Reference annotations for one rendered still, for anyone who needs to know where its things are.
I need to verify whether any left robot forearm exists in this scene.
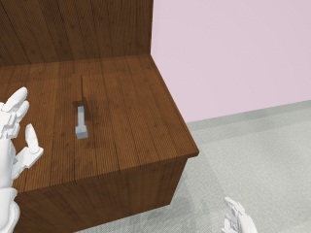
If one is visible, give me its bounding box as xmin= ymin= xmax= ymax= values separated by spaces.
xmin=0 ymin=187 xmax=20 ymax=233

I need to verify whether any counter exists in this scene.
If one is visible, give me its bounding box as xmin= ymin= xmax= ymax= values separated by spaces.
xmin=0 ymin=0 xmax=199 ymax=233

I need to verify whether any robot left hand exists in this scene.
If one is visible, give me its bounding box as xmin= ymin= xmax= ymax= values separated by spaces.
xmin=0 ymin=87 xmax=44 ymax=189

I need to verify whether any robot right hand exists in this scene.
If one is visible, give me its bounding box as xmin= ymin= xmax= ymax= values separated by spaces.
xmin=221 ymin=197 xmax=258 ymax=233

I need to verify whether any tap lever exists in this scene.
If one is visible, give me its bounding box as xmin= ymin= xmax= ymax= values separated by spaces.
xmin=76 ymin=106 xmax=88 ymax=139

